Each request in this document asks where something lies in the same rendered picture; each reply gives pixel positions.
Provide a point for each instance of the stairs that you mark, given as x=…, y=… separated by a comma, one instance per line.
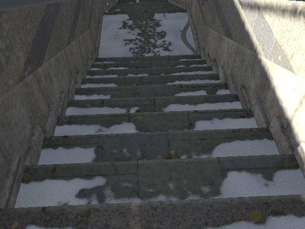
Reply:
x=143, y=6
x=156, y=128

